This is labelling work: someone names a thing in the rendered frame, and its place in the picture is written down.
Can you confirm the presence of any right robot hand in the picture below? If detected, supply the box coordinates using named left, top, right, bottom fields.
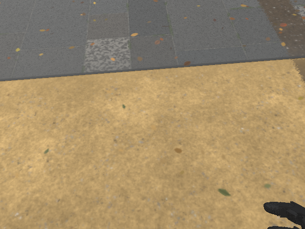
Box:
left=263, top=201, right=305, bottom=229

